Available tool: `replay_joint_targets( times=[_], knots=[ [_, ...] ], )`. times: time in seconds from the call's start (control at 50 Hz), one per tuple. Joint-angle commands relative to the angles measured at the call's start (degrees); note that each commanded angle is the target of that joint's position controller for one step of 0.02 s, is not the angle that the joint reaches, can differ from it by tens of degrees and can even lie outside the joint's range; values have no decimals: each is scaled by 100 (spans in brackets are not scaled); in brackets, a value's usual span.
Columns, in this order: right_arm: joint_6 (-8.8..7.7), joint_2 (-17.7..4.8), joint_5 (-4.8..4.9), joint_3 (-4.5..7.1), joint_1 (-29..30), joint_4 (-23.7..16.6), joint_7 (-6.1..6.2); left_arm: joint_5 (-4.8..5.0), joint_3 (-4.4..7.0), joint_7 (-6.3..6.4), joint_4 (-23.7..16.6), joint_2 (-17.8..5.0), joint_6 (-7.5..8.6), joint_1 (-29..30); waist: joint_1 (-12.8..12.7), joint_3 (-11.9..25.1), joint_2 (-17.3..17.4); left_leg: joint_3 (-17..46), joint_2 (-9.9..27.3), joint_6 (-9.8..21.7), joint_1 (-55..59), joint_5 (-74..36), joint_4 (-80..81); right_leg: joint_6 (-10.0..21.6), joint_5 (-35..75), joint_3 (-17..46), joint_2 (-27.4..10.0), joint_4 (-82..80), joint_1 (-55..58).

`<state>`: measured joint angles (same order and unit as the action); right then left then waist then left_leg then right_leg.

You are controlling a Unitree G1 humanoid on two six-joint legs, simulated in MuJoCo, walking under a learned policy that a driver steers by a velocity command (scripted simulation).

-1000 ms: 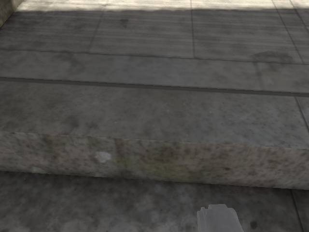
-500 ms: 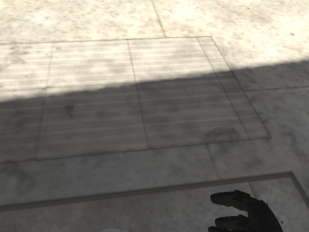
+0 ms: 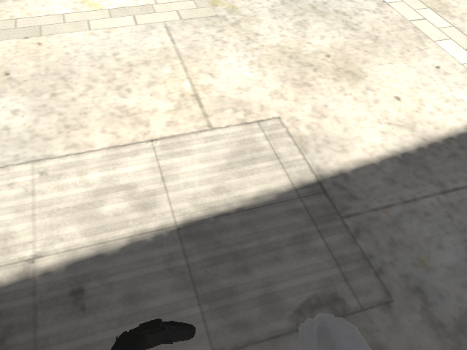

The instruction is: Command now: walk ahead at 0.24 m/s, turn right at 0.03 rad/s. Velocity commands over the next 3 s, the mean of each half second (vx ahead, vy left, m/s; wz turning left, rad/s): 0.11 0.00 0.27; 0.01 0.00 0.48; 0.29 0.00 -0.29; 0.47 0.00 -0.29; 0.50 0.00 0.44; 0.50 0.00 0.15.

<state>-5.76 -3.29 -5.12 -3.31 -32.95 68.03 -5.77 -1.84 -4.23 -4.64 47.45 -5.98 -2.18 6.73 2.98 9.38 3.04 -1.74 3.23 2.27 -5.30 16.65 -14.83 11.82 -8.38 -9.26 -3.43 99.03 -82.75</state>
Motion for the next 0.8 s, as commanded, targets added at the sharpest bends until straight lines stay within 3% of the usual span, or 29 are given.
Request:
replay_joint_targets(
  times=[0.02,0.04,0.06,0.08,0.1,0.12,0.14,0.16,0.18,0.2,0.22,0.24,0.28,0.3,0.32,0.36,0.4,0.42,0.44,0.48,0.52,0.54,0.56,0.58,0.6,0.62,0.66,0.74,0.8],
  knots=[
    [-358,-1729,494,287,-58,-430,-21,-118,235,-92,-872,-630,10,1306,-646,55,908,236,1060,477,-480,-8941,263,-289,-1496,-571,660,-2127,3073],
    [-353,-2022,582,407,34,-468,-27,-164,211,-103,-646,-531,47,817,-762,38,1044,257,1237,362,575,-9837,-188,-237,-1749,-411,702,-2925,2944],
    [-289,-2330,584,596,166,-525,-95,-150,217,-55,-323,-574,77,27,-932,465,1085,196,1170,132,1036,-10878,-819,-68,-723,-84,668,-3364,3513],
    [-293,-1917,225,622,-196,-619,-167,11,231,19,139,-741,61,-1146,-778,1760,141,591,963,-64,-594,-10323,-1914,489,1163,1352,196,-3239,6139],
    [-260,-1489,129,562,139,-876,-240,-70,347,107,329,-1092,4,-2269,-1164,2293,-887,854,213,74,-2121,-7294,-3085,825,627,3236,-414,-4917,7636],
    [-95,-1079,300,628,326,-623,-268,-389,531,31,458,-1377,43,-2886,-1618,1982,-2153,1113,-922,-66,-3024,-1111,-7120,1425,-185,5272,-1503,-6905,7199],
    [-54,-1183,467,735,373,-587,-197,-334,649,144,381,-1671,369,-2197,-1254,1190,-1257,1995,-785,151,-3888,-1412,-9210,1026,-1328,5433,-1401,-7193,6329],
    [-51,-1134,382,725,422,-614,-96,-180,635,166,507,-1581,576,-1268,-774,457,-847,1881,-599,135,-4371,-1282,-9833,715,-1806,4448,-1280,-7054,5762],
    [-65,-898,235,623,669,-689,1,-21,539,172,664,-1039,715,-841,-551,138,-32,1724,-527,219,-4627,-922,-10037,700,-1658,4005,-1291,-7068,5485],
    [-10,-654,204,496,994,-813,128,86,403,184,851,-493,789,-688,-326,-5,328,1712,-372,350,-4647,-914,-9644,512,-1066,3464,-1279,-7099,5352],
    [70,-536,224,427,1199,-850,251,41,313,197,872,-89,834,-378,-63,-30,488,1638,-154,410,-4472,-1115,-9186,264,-447,2866,-1143,-7215,5093],
    [145,-630,228,473,1396,-931,353,-14,270,184,797,22,933,-256,170,-43,425,1499,-44,317,-4313,-944,-8613,202,513,2230,-1001,-7247,5061],
    [149,-778,214,540,1943,-1170,331,31,398,252,470,-154,1060,29,272,39,-31,1083,96,3,-4055,97,-7683,12,1133,1017,-781,-7421,5409],
    [134,-934,220,559,2300,-1343,319,75,532,353,339,-542,1093,-19,152,78,-310,726,81,-226,-3923,466,-6965,-12,1138,616,-637,-7702,5589],
    [109,-1068,176,620,2306,-1380,275,2,627,423,134,-859,1187,44,182,45,-600,408,96,-364,-3266,305,-6702,-173,1376,294,-532,-8031,5437],
    [42,-1215,169,649,2449,-1578,190,-107,833,484,-90,-1375,1246,167,100,-9,-484,237,148,-545,-2664,34,-5981,-222,1473,-8,-589,-8221,5411],
    [15,-1159,155,604,2733,-1848,173,-82,952,496,-158,-1541,1237,49,13,-224,-526,386,342,-473,-2630,-75,-4777,-193,1222,63,-808,-8285,5890],
    [321,-861,729,438,2190,-1762,450,206,811,722,184,-1378,876,-797,-9,-410,-566,292,484,-249,-2640,-485,-3962,14,1175,201,-1193,-8309,6020],
    [457,-955,694,445,2181,-1785,540,231,833,780,195,-1370,720,-1141,-174,-511,-580,104,368,-196,-2500,-45,-3600,119,1084,304,-1335,-8294,6292],
    [581,-1290,593,536,2299,-2042,531,179,919,793,127,-1584,492,-1301,-253,-587,-812,-149,210,-99,-2413,172,-2787,109,481,446,-1534,-8069,6801],
    [575,-1490,585,657,2272,-2186,468,250,944,780,92,-1549,378,-1361,-149,-566,-786,-252,-13,80,-1824,-429,-1542,-290,-192,228,-1314,-7480,6950],
    [567,-1821,490,786,2045,-2195,491,225,917,745,150,-1328,346,-1595,-163,-596,-256,286,97,263,-1219,-887,-1145,-609,-731,-37,-988,-6687,6533],
    [561,-2219,370,888,1806,-2341,554,187,860,716,64,-1049,333,-1487,-207,-637,760,1716,1013,636,-629,-1986,-884,-1026,-1698,-500,-416,-5056,5456],
    [591,-2543,326,966,2005,-2650,622,191,809,759,-357,-902,326,-979,-113,-553,1692,3328,1566,1480,-142,-1202,-521,-1408,-2576,30,340,-4156,4006],
    [533,-2162,307,884,1944,-2788,607,244,863,741,-426,-1142,311,-649,79,-241,964,3340,1490,1589,23,-1196,-496,-1444,-2484,781,287,-3180,3819],
    [483,-1997,337,842,2084,-2919,647,268,857,699,-501,-1131,324,-591,7,-72,595,3057,1404,1420,-21,-1371,-630,-1433,-2166,1017,184,-2735,3699],
    [448,-1871,470,815,2653,-3302,747,140,834,730,-613,-1154,381,-594,-155,121,72,2618,1131,1124,-300,-1611,-784,-1486,-1626,1355,49,-2649,3765],
    [484,-1709,419,752,2519,-3681,823,161,787,777,-925,-1158,438,-796,-298,394,132,2229,829,1164,-552,-2562,-970,-1594,-1148,1318,190,-2825,4298],
    [591,-1760,473,821,2274,-3844,869,202,670,751,-1084,-1025,390,-888,-232,239,220,2368,742,1136,-493,-1884,-855,-1584,-1182,1344,230,-3777,4551]
  ],
)
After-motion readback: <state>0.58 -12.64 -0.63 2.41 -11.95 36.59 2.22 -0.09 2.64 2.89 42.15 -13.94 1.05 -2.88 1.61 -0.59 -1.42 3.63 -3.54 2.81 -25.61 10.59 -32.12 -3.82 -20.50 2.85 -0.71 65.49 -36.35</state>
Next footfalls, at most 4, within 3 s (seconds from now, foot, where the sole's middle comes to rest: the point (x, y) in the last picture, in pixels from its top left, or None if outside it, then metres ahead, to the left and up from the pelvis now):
0.06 right None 0.23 -0.09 -0.58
0.54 left None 0.23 0.15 -0.58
0.98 right None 0.30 -0.08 -0.58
1.32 left None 0.19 0.16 -0.58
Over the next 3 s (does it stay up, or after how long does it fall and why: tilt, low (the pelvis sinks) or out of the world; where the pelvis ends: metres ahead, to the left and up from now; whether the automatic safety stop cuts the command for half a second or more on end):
stays up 1.13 0.22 0.20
